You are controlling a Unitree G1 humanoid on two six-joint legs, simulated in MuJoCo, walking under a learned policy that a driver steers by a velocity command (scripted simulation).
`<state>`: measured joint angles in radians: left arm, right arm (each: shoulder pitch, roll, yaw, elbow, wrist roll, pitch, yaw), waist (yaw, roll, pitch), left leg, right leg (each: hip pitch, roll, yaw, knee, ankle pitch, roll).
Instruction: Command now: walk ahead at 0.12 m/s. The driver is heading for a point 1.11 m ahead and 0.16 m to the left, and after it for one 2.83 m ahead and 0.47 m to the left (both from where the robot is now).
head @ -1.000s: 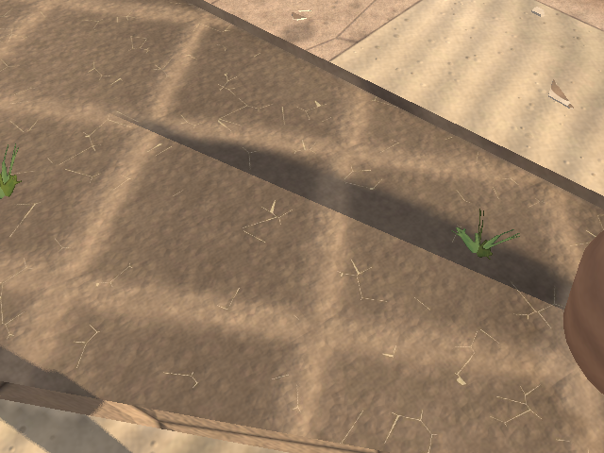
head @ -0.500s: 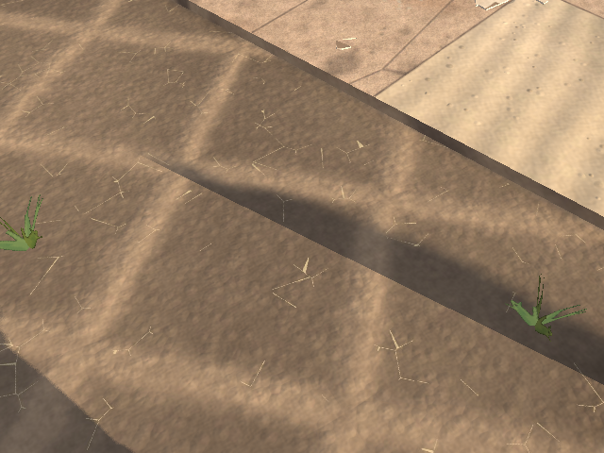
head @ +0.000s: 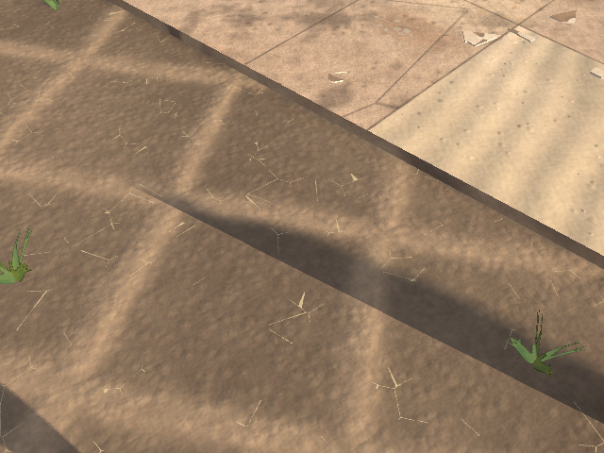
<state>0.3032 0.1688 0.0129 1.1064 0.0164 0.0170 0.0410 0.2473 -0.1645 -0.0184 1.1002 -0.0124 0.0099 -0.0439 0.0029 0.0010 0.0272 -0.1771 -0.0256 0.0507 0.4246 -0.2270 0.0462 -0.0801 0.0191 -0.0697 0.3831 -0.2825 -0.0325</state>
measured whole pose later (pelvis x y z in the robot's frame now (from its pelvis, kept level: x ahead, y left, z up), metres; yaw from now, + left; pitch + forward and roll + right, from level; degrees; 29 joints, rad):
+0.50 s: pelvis +0.14 +0.01 -0.01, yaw +0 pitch +4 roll +1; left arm 0.64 0.16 0.01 1.20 0.05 -0.07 0.03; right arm 0.01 -0.15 -0.01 0.77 -0.02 -0.02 0.00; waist 0.06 -0.03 0.00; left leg -1.10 0.05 0.07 1.77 -0.69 0.13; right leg 0.15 0.00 -0.02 0.18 -0.39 -0.02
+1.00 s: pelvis +0.46 +0.09 +0.11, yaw +1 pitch +4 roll +0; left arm 0.03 0.19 0.00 0.78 0.05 -0.07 -0.07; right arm 0.44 -0.12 0.03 1.08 -0.08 -0.17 0.05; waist -0.06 -0.03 -0.06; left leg -0.13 -0.09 0.11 0.36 -0.31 0.11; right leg -0.91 -0.08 0.06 1.02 0.11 -0.05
